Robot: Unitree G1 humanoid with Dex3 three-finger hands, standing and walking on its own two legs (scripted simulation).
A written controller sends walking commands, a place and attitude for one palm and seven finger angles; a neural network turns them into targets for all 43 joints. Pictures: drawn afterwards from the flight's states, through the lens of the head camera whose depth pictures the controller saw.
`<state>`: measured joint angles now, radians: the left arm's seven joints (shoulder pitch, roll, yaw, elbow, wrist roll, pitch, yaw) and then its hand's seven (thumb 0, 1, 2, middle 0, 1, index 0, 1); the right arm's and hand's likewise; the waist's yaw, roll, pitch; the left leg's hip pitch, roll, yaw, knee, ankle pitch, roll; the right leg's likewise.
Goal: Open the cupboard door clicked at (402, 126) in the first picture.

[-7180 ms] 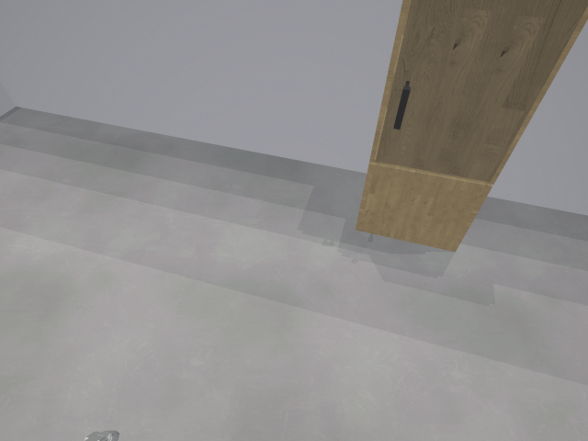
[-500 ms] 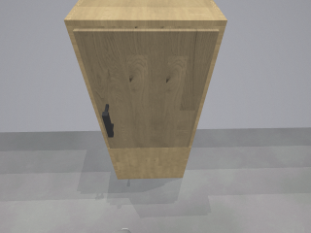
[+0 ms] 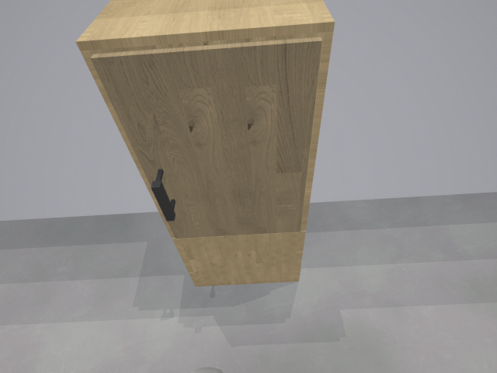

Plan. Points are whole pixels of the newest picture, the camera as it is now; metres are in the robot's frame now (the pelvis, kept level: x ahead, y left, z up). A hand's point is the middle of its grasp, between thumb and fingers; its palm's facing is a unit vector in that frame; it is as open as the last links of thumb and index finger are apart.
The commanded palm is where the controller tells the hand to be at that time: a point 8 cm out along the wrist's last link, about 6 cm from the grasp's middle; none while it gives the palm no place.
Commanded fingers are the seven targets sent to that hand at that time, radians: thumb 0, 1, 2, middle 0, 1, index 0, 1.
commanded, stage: come to a stop and stand still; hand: left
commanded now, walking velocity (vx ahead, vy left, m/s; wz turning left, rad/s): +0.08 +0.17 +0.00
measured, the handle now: (165, 195) +0.52 +0.27 -0.09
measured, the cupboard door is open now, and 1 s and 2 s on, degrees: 0 0 0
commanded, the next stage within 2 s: look again from close up in 0.70 s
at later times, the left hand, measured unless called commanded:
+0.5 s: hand out of the picture -0.02 +0.21 -0.17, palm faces +0.06 -0.98 -0.18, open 7.3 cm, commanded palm none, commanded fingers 0.00 0.90 0.90 -0.20 -0.30 -0.20 -0.30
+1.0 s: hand out of the picture -0.03 +0.21 -0.18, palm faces +0.01 -0.98 -0.19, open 7.3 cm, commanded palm none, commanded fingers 0.00 0.90 0.90 -0.20 -0.30 -0.20 -0.30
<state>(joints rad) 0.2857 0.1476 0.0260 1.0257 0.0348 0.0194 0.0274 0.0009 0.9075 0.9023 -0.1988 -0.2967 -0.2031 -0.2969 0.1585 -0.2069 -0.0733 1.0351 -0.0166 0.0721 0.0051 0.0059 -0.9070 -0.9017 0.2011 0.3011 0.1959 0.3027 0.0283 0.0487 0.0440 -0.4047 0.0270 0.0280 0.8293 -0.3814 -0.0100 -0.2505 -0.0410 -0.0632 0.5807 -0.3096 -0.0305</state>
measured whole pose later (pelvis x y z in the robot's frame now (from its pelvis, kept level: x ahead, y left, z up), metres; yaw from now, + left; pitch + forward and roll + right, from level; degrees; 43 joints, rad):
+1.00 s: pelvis -0.03 +0.05 +0.00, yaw +0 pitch -2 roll +0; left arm 0.29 0.14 -0.02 1.12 0.02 -0.01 0.04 0.00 0.91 0.90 -0.20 -0.30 -0.20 -0.30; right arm 0.32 -0.14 -0.01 1.06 -0.01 -0.02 -0.03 0.01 -0.91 -0.90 0.20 0.30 0.20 0.30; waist -0.01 0.01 0.03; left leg -0.15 -0.01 0.08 0.53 -0.34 0.03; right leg -0.26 -0.08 -0.05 0.54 -0.24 0.04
